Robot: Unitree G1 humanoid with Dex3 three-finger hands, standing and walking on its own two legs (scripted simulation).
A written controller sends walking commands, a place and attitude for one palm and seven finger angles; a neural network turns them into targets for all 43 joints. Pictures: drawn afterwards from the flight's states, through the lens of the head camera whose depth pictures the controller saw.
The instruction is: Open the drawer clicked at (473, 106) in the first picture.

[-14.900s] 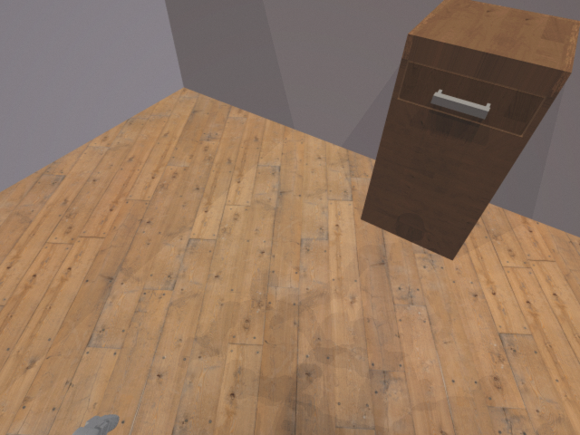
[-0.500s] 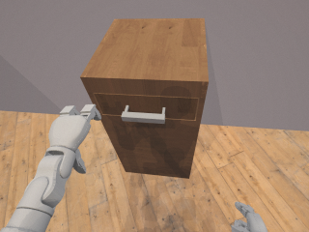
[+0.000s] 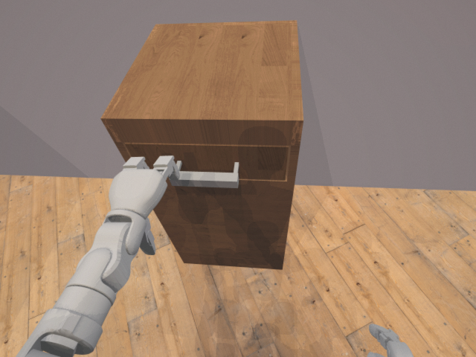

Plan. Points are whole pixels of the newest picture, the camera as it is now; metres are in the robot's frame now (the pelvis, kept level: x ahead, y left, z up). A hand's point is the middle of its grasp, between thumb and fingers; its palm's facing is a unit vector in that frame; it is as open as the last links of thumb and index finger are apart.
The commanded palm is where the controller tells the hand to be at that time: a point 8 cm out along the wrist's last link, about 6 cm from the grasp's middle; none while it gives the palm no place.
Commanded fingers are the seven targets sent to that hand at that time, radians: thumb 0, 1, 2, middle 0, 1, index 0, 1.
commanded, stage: move the hooked fingers above the handle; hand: left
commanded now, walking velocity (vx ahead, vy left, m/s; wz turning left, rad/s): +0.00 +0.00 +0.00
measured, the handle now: (206, 172) +0.52 +0.14 -0.07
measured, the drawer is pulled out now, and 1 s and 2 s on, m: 0.00 0.00 0.00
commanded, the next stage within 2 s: none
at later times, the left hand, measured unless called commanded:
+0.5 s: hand (183, 191) +0.40 +0.16 +0.01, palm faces -0.05 -0.05 -1.00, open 13.9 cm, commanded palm +0.40 +0.17 +0.07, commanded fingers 0.00 -0.50 0.30 -0.30 -1.20 -0.30 -1.20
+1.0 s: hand (218, 174) +0.46 +0.10 +0.00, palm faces +0.01 -0.07 -1.00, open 13.8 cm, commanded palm +0.45 +0.14 +0.05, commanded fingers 0.00 -0.50 0.30 -0.30 -1.20 -0.30 -1.20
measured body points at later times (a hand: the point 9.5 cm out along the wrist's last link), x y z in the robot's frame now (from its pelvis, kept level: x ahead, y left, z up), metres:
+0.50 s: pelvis +0.00 +0.00 -0.01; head +0.05 -0.02 +0.44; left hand +0.40 +0.16 +0.07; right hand +0.10 -0.26 -0.14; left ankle -0.04 +0.11 -0.73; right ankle +0.02 -0.10 -0.73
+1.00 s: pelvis -0.01 +0.01 -0.02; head +0.08 -0.01 +0.42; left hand +0.46 +0.10 +0.05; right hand +0.02 -0.26 -0.16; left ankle -0.04 +0.11 -0.73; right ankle +0.02 -0.10 -0.73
